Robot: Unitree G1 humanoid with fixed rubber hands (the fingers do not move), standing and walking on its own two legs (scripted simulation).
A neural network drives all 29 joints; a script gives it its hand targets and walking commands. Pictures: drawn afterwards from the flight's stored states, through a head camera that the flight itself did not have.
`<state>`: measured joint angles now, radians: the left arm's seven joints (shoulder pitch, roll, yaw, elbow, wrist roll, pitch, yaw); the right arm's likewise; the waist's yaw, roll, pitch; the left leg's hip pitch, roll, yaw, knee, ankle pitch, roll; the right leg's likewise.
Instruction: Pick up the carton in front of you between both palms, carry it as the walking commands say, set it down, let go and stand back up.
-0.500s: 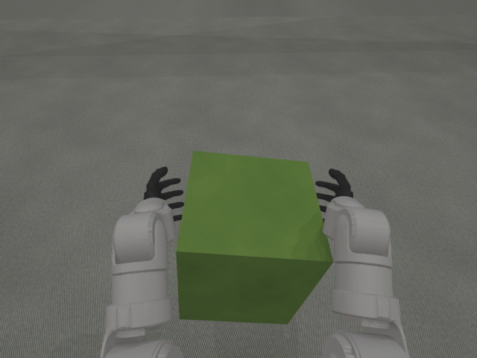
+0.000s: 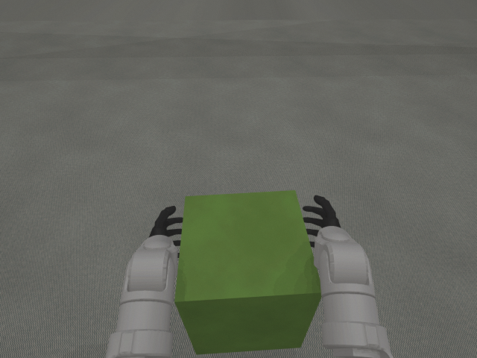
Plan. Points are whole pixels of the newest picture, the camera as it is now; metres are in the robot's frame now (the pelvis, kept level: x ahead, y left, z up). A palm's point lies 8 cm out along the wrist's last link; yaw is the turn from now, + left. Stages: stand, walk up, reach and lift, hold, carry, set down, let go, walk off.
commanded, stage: carry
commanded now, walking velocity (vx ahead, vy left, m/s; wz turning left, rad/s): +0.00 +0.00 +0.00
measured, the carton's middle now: (244, 274) +0.31 +0.00 -0.04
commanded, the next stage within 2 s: hold in 0.80 s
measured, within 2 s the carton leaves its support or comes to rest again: neither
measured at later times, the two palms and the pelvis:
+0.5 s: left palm (159, 263) +0.28 +0.14 +0.04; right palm (335, 261) +0.28 -0.15 +0.05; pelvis -0.01 +0.00 +0.00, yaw +0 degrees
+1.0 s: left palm (163, 259) +0.28 +0.14 +0.04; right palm (339, 263) +0.28 -0.16 +0.05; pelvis +0.00 +0.00 +0.01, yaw -3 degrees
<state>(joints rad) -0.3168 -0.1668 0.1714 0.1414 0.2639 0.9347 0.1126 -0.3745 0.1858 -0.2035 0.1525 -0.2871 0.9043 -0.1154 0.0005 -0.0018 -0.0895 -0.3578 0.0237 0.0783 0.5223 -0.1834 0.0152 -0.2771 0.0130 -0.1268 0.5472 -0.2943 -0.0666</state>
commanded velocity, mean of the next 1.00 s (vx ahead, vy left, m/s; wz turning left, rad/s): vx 0.00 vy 0.00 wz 0.00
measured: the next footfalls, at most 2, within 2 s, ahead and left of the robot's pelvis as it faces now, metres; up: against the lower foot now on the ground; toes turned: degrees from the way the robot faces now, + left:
none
